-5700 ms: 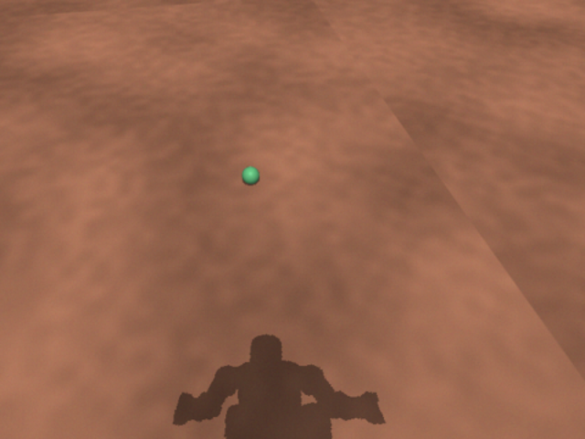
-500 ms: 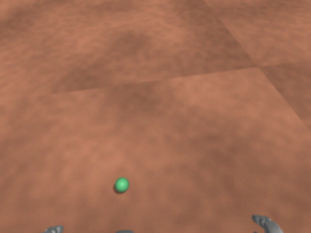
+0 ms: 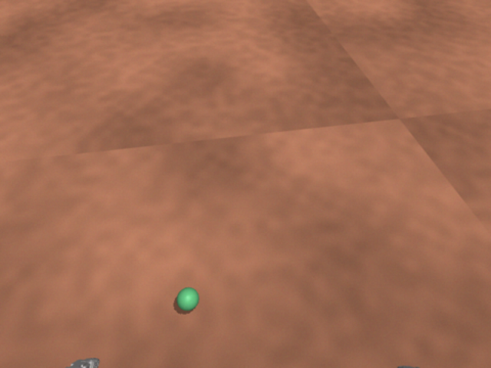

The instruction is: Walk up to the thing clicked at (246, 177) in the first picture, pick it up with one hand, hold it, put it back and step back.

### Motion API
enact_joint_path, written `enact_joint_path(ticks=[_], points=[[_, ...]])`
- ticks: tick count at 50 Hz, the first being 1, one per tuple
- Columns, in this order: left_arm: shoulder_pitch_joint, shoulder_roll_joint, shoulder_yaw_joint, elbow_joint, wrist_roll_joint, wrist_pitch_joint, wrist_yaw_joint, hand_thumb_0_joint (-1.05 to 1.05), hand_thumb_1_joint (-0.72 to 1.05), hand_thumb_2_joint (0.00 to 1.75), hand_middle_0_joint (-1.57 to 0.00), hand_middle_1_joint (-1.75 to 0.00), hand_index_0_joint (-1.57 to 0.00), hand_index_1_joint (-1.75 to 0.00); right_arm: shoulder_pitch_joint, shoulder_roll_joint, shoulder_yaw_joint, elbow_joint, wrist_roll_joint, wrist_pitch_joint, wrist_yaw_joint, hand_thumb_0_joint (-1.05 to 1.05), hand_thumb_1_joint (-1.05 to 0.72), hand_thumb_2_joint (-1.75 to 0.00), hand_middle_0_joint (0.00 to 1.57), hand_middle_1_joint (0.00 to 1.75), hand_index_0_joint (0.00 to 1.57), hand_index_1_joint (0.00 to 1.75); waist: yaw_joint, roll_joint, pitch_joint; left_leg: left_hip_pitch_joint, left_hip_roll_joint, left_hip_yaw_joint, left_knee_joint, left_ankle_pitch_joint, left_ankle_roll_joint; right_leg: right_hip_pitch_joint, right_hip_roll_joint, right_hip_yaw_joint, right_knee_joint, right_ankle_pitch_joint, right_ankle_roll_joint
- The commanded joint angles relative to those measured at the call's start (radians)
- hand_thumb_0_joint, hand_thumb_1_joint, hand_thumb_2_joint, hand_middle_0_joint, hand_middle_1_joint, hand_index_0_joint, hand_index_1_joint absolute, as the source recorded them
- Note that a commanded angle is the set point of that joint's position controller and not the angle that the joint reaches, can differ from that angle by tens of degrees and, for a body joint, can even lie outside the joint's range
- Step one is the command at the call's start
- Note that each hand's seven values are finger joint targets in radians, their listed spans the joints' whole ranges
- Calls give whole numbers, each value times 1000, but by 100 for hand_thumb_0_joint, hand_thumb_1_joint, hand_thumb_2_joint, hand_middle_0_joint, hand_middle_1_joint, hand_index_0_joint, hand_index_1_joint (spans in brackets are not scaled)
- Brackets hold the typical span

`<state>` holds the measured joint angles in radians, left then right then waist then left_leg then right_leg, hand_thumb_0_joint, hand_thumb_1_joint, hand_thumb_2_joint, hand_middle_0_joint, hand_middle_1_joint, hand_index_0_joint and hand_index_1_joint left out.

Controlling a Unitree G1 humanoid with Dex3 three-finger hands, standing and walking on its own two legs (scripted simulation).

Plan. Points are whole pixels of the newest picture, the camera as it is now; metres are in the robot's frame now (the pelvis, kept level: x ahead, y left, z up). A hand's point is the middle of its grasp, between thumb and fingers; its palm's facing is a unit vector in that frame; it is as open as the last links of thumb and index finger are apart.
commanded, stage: walk up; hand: left
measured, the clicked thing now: (187, 298) +0.45 +0.21 -0.74
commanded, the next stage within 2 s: none
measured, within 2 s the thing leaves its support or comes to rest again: neither
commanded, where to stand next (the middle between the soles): +0.07 -0.01 m, yaw +0 degrees
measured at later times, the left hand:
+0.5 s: hand out of the picture +0.08 +0.26 -0.16, palm faces +0.04 -0.93 -0.36, open 7.4 cm
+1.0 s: hand out of the picture +0.05 +0.27 -0.17, palm faces +0.00 -0.94 -0.33, open 7.4 cm
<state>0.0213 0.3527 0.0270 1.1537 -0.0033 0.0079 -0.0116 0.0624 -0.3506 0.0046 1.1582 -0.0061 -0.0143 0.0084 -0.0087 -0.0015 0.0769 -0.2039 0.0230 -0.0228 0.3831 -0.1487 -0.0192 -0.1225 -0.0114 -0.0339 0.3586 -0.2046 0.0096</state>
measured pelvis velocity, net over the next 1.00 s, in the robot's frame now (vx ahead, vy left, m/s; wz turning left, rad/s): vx -0.02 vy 0.00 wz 0.06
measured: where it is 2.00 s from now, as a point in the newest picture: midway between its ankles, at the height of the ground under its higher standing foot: outside the picture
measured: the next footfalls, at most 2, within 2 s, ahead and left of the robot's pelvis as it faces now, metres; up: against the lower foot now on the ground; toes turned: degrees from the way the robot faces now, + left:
left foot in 0.80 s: -0.04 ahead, +0.12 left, +0.00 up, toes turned +4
right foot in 1.12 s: +0.16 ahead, -0.12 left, +0.00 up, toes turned +2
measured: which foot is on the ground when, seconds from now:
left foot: down 0.00-0.60, up 0.62-0.78, down 0.80-1.00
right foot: down 0.00-0.80, up 0.82-1.00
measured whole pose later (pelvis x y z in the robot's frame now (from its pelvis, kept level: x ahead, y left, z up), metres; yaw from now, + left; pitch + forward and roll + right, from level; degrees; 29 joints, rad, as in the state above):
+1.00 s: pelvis -0.02 +0.00 -0.01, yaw +3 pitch -3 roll +1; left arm 0.20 0.40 0.07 0.97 0.02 0.02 -0.04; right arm 0.38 -0.36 -0.06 0.99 -0.04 -0.04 0.01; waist -0.05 -0.07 0.09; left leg -0.04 -0.02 0.02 0.43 -0.33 0.02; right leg -0.50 0.00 0.10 0.86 -0.31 0.00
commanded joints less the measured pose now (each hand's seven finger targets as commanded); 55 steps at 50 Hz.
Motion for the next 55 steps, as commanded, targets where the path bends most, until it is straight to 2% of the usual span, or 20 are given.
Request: enact_joint_path(ticks=[1,17,18,21,27,29,30,31,33,34,37,38,39,40,41,42,44,50,52,55], points=[[-47,205,38,-56,7,-25,8,0,90,90,-20,-30,-20,-30,-66,-222,-40,-73,2,-24,-11,0,-90,-90,20,30,20,30,6,30,-135,-4,108,-107,-94,25,37,54,-112,85,-59,52,-30],[-16,204,38,-54,6,-29,11,0,90,90,-20,-30,-20,-30,-58,-210,-44,-76,5,-19,-12,0,-90,-90,20,30,20,30,3,22,-134,32,95,-97,-69,119,33,36,-118,78,-70,91,-22],[-14,248,60,-65,-2,-15,21,0,90,90,-20,-30,-20,-30,-67,-267,-61,-78,7,-1,-12,0,-90,-90,20,30,20,30,8,25,-46,-1,97,-103,9,353,45,-32,-121,78,17,274,-26],[11,230,65,-98,-7,-1,29,0,90,90,-20,-30,-20,-30,-34,-259,-74,-110,18,16,-14,0,-90,-90,20,30,20,30,3,38,-172,47,123,-103,55,498,78,6,-93,34,113,302,-32],[48,221,65,-149,7,25,24,0,90,90,-20,-30,-20,-30,-75,-276,-95,-192,5,49,-15,0,-90,-90,20,30,20,30,16,69,-175,-106,121,-148,80,155,123,-48,-85,80,216,63,-69],[54,257,79,-160,15,25,23,0,90,90,-20,-30,-20,-30,-82,-247,-93,-208,4,56,-11,0,-90,-90,20,30,20,30,32,-20,-153,-119,31,-93,224,-1,80,-116,-182,172,86,69,-128],[16,304,91,-179,22,21,23,0,90,90,-20,-30,-20,-30,-73,-215,-90,-217,2,61,-10,0,-90,-90,20,30,20,30,32,-159,-122,-129,-83,-4,421,-192,40,-173,-299,285,-23,119,-194],[-24,340,101,-217,35,14,29,0,90,90,-20,-30,-20,-30,-32,-207,-90,-227,-5,70,-10,0,-90,-90,20,30,20,30,33,-229,-106,-163,-99,-16,590,-383,25,-209,-410,377,-59,194,-276],[-96,299,100,-269,42,16,34,0,90,90,-20,-30,-20,-30,38,-235,-108,-226,2,76,-10,0,-90,-90,20,30,20,30,-17,-159,-81,-128,-77,-91,771,-398,33,-302,-376,278,-13,276,-282],[-94,274,94,-274,49,12,37,0,90,90,-20,-30,-20,-30,65,-232,-109,-223,8,68,-6,0,-90,-90,20,30,20,30,-19,-122,-110,-119,-70,-71,750,-373,33,-262,-317,213,27,250,-254],[0,254,87,-262,86,-12,17,0,90,90,-20,-30,-20,-30,162,-208,-105,-202,-13,27,17,0,-90,-90,20,30,20,30,7,-198,-240,-89,-36,70,300,-384,22,-24,-217,180,1,-436,-177],[-10,284,100,-279,89,-7,1,0,90,90,-20,-30,-20,-30,246,-230,-123,-193,-27,19,22,0,-90,-90,20,30,20,30,-46,-194,-233,8,-31,92,123,-362,48,-55,-218,190,73,-504,-176],[23,270,97,-284,79,6,-7,0,90,90,-20,-30,-20,-30,328,-243,-143,-170,-39,5,18,0,-90,-90,20,30,20,30,-95,-42,-205,235,-34,59,-88,-309,70,-235,-167,118,266,-552,-147],[84,158,67,-301,63,13,-8,0,90,90,-20,-30,-20,-30,302,-308,-162,-201,-69,-9,4,0,-90,-90,20,30,20,30,-82,263,-104,375,128,-313,-244,-528,118,-548,-21,-6,600,-454,-70],[92,149,67,-319,52,6,-6,0,90,90,-20,-30,-20,-30,219,-368,-164,-264,-87,-23,-4,0,-90,-90,20,30,20,30,-31,214,16,326,311,-615,-219,-595,187,-790,54,57,718,-404,-34],[-18,245,85,-329,59,-8,0,0,90,90,-20,-30,-20,-30,232,-423,-172,-267,-43,-31,-2,0,-90,-90,20,30,20,30,-90,108,94,138,394,-688,-279,-677,265,-729,-22,207,656,-336,-38],[42,266,96,-299,32,-20,-22,0,90,90,-20,-30,-20,-30,172,-330,-141,-271,-36,-64,-10,0,-90,-90,20,30,20,30,-18,5,130,154,265,-430,-237,-462,191,-656,-27,240,628,-167,-34],[95,182,69,-284,0,-23,2,0,90,90,-20,-30,-20,-30,132,-232,-111,-308,-22,-26,-20,0,-90,-90,20,30,20,30,4,220,62,-27,147,19,3,461,147,-244,-11,50,394,-29,-8],[108,192,78,-284,-12,-15,28,0,90,90,-20,-30,-20,-30,121,-228,-115,-336,-15,22,-21,0,-90,-90,20,30,20,30,2,257,39,-41,109,2,112,499,150,-187,14,-22,330,-11,-5],[189,230,98,-268,8,-15,37,0,90,90,-20,-30,-20,-30,150,-210,-112,-352,20,53,-26,0,-90,-90,20,30,20,30,48,58,-76,-105,49,11,348,268,100,30,18,-9,143,195,-33]])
